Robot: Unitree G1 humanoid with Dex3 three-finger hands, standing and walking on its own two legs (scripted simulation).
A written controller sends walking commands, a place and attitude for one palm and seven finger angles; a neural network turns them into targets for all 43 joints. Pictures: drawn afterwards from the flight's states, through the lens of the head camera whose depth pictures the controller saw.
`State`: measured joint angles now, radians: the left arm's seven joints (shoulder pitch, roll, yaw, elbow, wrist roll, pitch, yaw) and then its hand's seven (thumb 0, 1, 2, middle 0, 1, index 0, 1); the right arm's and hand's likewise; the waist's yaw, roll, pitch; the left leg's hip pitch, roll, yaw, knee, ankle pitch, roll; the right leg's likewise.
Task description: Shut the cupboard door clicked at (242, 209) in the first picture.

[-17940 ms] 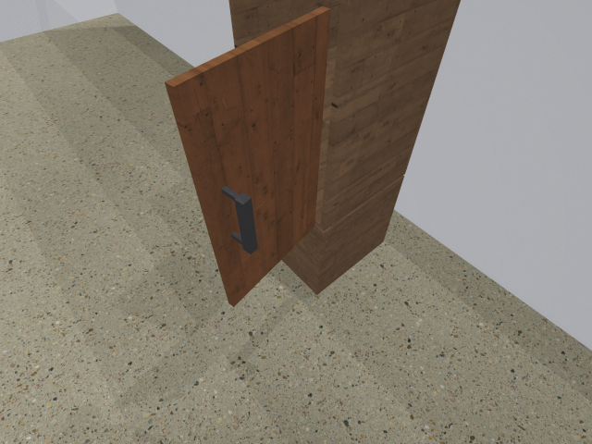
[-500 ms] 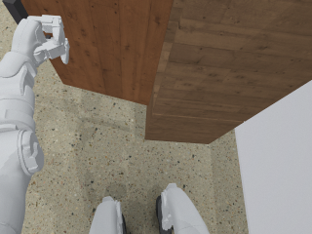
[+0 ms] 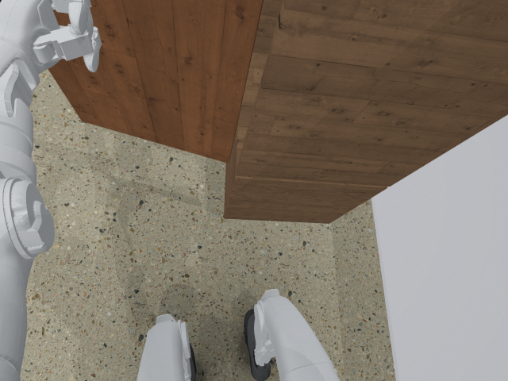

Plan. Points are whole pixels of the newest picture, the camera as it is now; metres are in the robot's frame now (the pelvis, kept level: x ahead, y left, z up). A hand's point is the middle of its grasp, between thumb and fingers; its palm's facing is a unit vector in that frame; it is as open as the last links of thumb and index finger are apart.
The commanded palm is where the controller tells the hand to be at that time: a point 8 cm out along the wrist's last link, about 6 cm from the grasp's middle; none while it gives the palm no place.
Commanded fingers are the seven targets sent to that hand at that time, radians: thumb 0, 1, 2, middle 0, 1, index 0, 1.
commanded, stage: push the door shut along its arc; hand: left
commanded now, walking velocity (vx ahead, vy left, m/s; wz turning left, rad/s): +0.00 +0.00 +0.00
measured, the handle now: (15, 10) +0.62 +0.23 +0.08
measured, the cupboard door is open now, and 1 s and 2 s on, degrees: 77 64 64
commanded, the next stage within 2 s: pull the fist back off the door in 0.20 s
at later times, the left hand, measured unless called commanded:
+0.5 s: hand (110, 14) +0.62 +0.12 +0.09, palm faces +0.08 -1.00 +0.00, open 3.0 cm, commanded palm +0.59 +0.13 +0.09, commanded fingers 0.00 0.90 0.90 -1.30 -1.50 -1.30 -1.50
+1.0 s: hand (122, 56) +0.55 +0.11 +0.08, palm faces +0.04 -1.00 -0.03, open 3.1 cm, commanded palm +0.51 +0.15 +0.09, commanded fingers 0.00 0.90 0.90 -1.30 -1.50 -1.30 -1.50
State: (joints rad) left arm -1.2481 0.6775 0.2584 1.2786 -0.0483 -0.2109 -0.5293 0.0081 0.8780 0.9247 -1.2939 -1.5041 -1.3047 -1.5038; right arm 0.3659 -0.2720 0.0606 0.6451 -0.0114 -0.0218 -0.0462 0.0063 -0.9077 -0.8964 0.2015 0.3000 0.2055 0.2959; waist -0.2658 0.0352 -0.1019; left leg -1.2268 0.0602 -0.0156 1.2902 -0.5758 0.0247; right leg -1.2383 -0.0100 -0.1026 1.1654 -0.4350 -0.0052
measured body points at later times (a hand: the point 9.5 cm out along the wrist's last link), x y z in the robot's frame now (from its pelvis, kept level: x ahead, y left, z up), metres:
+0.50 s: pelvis -0.02 +0.00 -0.02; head +0.19 +0.04 +0.38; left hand +0.61 +0.17 +0.09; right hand -0.06 -0.24 -0.11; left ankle +0.00 +0.10 -0.62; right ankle +0.05 -0.13 -0.62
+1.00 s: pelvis +0.02 -0.01 +0.03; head +0.17 +0.01 +0.45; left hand +0.54 +0.16 +0.09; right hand -0.01 -0.27 -0.08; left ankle +0.00 +0.10 -0.62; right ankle +0.05 -0.13 -0.62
